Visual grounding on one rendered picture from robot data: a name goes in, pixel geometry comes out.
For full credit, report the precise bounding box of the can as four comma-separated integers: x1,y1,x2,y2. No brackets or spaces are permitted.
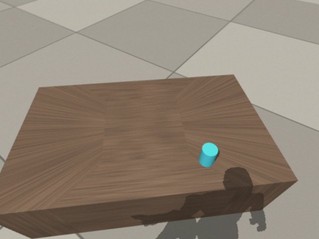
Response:
199,143,218,167

